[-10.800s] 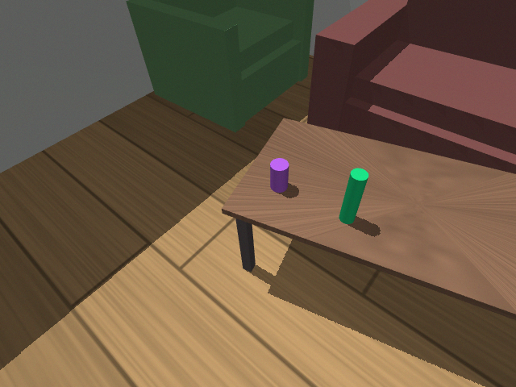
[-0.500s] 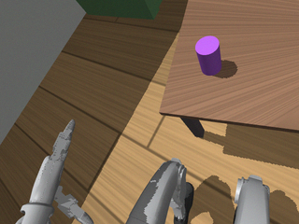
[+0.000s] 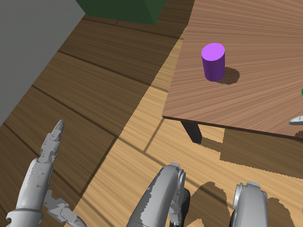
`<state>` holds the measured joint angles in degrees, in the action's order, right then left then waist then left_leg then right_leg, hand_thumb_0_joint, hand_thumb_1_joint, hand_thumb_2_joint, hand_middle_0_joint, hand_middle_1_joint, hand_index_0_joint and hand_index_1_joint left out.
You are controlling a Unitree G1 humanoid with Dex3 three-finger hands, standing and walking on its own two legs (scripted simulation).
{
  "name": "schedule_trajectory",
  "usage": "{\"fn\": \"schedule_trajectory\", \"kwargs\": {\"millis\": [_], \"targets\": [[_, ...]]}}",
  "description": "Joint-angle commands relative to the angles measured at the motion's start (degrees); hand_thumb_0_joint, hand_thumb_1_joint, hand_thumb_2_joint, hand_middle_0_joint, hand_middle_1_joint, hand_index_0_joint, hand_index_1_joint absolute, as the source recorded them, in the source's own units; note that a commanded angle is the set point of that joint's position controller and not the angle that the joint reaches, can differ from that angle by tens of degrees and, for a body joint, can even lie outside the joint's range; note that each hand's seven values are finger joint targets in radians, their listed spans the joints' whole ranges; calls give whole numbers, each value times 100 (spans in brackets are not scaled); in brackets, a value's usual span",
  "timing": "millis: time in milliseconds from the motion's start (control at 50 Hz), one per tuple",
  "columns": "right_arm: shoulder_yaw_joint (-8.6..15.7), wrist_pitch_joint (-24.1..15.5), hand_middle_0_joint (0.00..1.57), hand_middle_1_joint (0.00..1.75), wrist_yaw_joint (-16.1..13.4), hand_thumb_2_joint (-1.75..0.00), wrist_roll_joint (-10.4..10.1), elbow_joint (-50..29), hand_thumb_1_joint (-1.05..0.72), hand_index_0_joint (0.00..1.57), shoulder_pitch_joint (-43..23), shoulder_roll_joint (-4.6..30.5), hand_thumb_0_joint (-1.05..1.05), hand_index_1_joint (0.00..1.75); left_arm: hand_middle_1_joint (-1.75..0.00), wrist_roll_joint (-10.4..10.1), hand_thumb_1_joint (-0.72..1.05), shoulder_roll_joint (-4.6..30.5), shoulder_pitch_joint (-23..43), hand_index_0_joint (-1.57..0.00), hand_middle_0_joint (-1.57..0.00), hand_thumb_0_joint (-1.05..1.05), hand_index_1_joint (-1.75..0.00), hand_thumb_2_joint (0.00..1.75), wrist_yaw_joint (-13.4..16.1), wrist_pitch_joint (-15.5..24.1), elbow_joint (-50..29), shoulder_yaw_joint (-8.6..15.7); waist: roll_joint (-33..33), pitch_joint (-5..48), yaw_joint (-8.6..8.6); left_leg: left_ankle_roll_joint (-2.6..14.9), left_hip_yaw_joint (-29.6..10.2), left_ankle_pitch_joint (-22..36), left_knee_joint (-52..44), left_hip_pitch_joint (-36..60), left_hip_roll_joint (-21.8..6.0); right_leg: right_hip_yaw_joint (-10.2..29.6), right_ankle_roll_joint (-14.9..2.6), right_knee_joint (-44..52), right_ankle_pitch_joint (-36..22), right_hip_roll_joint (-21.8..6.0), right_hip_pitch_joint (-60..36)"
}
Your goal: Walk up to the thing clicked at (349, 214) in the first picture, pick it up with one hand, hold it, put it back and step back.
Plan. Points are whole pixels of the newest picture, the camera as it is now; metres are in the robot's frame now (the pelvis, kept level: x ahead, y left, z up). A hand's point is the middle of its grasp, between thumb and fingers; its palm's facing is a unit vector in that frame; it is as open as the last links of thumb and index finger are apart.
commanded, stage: close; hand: right
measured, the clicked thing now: out of the picture +0.53 -0.25 -0.02
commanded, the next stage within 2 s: settle in 1.14 s
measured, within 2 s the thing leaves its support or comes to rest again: leaves its support in 1.50 s
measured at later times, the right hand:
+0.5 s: hand out of the picture +0.52 -0.23 -0.05, palm faces +0.25 +0.97 +0.02, open 16.4 cm
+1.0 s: hand out of the picture +0.52 -0.23 -0.05, palm faces +0.26 +0.97 +0.01, open 10.6 cm
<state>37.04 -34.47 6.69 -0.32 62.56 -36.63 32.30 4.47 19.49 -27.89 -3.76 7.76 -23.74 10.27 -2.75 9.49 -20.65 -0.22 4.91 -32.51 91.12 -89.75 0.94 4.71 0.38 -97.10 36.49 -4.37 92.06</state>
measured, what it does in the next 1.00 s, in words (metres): stands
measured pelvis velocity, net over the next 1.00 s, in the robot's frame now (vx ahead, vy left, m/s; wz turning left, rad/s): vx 0.00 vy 0.01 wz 0.00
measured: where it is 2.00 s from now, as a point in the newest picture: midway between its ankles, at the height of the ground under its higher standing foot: outside the picture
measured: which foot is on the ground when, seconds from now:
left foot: down 0.00-1.00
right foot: down 0.00-1.00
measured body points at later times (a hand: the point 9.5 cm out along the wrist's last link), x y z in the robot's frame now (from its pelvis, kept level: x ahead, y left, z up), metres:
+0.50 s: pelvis +0.00 +0.00 -0.01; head +0.20 -0.08 +0.39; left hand +0.18 +0.26 +0.11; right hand +0.50 -0.28 -0.05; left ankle +0.08 +0.13 -0.52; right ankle +0.05 -0.12 -0.52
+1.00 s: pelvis +0.00 +0.01 +0.00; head +0.19 -0.08 +0.40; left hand +0.18 +0.26 +0.12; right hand +0.50 -0.28 -0.04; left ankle +0.08 +0.13 -0.52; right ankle +0.05 -0.12 -0.52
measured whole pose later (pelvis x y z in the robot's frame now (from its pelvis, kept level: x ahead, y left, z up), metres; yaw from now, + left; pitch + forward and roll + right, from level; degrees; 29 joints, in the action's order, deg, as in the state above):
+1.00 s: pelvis +0.00 +0.01 +0.00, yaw +0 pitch +32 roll +6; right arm 35.4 -31.8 3.6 1.6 63.7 -42.0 35.2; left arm 4.3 19.2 -26.8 -4.0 6.0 -23.8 8.4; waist -2.6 8.9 -21.8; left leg 0.3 5.0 -32.5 91.5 -91.2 1.2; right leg 5.0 1.0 -97.0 36.3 -4.5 93.2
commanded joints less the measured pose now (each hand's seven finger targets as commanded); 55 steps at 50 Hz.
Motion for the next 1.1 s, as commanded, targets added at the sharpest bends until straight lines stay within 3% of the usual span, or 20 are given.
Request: {"fn": "schedule_trajectory", "kwargs": {"millis": [0,40,100,160,200,320,340,420,480,540,620,660,700,760,820,900,960,1000,1060,1080], "targets": [[-155,-455,7,3,-51,-1,45,-1166,55,7,-1823,1134,0,3,-4,-63,-61,965,-334,-3,-5,0,-6,9,177,245,-783,901,2191,2795,108,249,-99,1086,-872,1289,200,33,-11,1353,-1434,159,-2730],[-118,-457,15,2,-107,0,95,-1264,57,14,-1945,1284,0,2,-5,-39,-57,1034,-316,-4,-5,0,-6,6,172,249,-976,920,2194,2939,102,241,-122,1088,-906,1395,200,28,-25,1346,-1373,164,-2718],[-182,-439,19,3,-97,0,111,-1038,57,18,-2046,1239,0,3,-5,-41,-56,812,-445,-5,-5,0,-5,6,138,233,-912,641,2065,2813,75,227,-180,1060,-933,1464,190,-1,-45,1268,-1228,185,-2404],[-52,-424,28,9,-175,0,141,-1223,56,27,-2229,1521,0,9,-5,-10,-56,995,-339,-5,-5,0,-5,5,157,227,-1068,800,2198,3152,90,210,-232,1137,-930,1623,191,-19,-56,1218,-1293,176,-2513],[-155,-363,31,10,-203,0,147,-940,54,30,-2136,1289,0,10,-5,-13,-56,978,-387,-5,-5,0,-6,6,136,216,-1034,811,2075,2944,-15,187,-259,1104,-995,1639,194,-36,-81,1195,-1156,180,-2330],[-106,-297,39,14,-263,0,233,-1036,56,38,-2313,1522,0,14,-5,-20,-57,963,-340,-4,-5,0,-5,7,110,180,-927,763,2260,3188,58,206,-181,1263,-826,1399,209,21,-63,1134,-1610,141,-2643],[-162,-288,40,14,-243,0,241,-990,55,39,-2365,1450,0,14,-5,-24,-57,1031,-330,-4,-5,0,-6,6,112,172,-1000,809,2222,3192,-67,213,-152,1304,-804,1405,204,40,-54,1119,-1656,148,-2648],[-273,-198,41,18,-237,-1,243,-848,54,40,-2471,1286,0,18,-5,-32,-57,977,-252,-4,-5,0,-6,7,120,139,-983,729,2135,2998,-93,220,-135,1174,-824,1352,206,58,-68,1158,-1413,150,-2418],[-110,-190,47,26,-264,-7,278,-909,52,47,-2481,1682,0,26,-5,-40,-57,1003,-339,-4,-5,0,-6,7,126,106,-926,729,2209,3156,14,199,-203,1255,-829,1533,194,6,-80,1103,-1430,164,-2350],[-247,-130,54,32,-226,-13,254,-837,46,54,-2505,1427,0,32,-5,-54,-57,999,-422,-4,-5,0,-6,7,122,107,-1032,770,2188,3144,-124,197,-193,1239,-904,1563,195,1,-83,1129,-1395,170,-2444],[-177,-103,68,42,-226,-18,211,-1098,43,68,-2445,1465,0,42,-5,-71,-57,969,-408,-4,-4,0,-5,7,101,97,-907,742,2357,3213,28,237,-103,1353,-761,1341,225,47,-47,1181,-1787,145,-2697],[-90,-122,75,47,-266,-21,179,-1357,42,74,-2506,1606,0,47,-4,-69,-57,1151,-300,-4,-4,0,-5,7,131,102,-984,955,2373,3446,35,205,-132,1482,-821,1494,218,31,-72,1116,-1893,131,-2881],[-211,-81,79,49,-244,-22,159,-903,40,79,-2138,1267,0,49,-5,-53,-57,886,-457,-4,-4,0,-5,7,88,81,-618,727,2172,2989,-2,194,-146,1423,-841,1452,228,-14,-94,1080,-1677,146,-2436],[-4,-130,84,56,-267,-30,221,-1556,35,84,-2371,1822,0,57,-4,-78,-57,1084,-221,-3,-4,0,-5,7,143,92,-1097,832,2370,3560,126,201,-196,1449,-895,1755,206,-16,-72,1182,-1776,143,-2837],[-275,-56,89,64,-221,-39,139,-1005,23,89,-2246,1207,0,64,-5,-80,-56,844,-395,-4,-4,0,-5,6,125,60,-699,677,2147,2880,-20,192,-194,1238,-1004,1529,221,-14,-96,1227,-1406,147,-2445],[-230,-105,96,71,-281,-46,220,-1130,15,96,-2514,1535,0,71,-5,-70,-56,1136,-142,-4,-5,0,-5,6,189,110,-1151,831,2031,3081,-142,192,-192,1116,-978,1544,197,32,-87,1221,-1266,136,-2520],[-222,-112,102,79,-268,-54,187,-917,6,102,-2449,1468,0,79,-5,-96,-57,1000,-282,-4,-5,0,-5,6,176,87,-900,760,2068,2863,-94,202,-174,1043,-999,1482,204,21,-71,1294,-1199,157,-2467],[-69,-146,106,83,-298,-59,195,-1118,-1,106,-2586,1775,0,83,-5,-71,-56,1073,-289,-4,-5,0,-5,6,183,111,-1093,800,2137,3150,-58,190,-193,1192,-1013,1611,215,23,-84,1271,-1366,149,-2623],[-331,-105,110,86,-207,-62,168,-793,-8,109,-2489,1302,0,86,-5,-87,-56,883,-462,-4,-5,0,-5,6,142,115,-892,678,2187,2814,-167,210,-146,1138,-1000,1414,213,21,-67,1294,-1343,156,-2568],[-267,-116,111,88,-216,-64,180,-853,-12,110,-2504,1480,0,88,-5,-90,-56,940,-365,-4,-5,0,-5,6,149,141,-960,730,2277,2886,-122,212,-166,1207,-973,1421,201,23,-69,1258,-1445,143,-2606]]}}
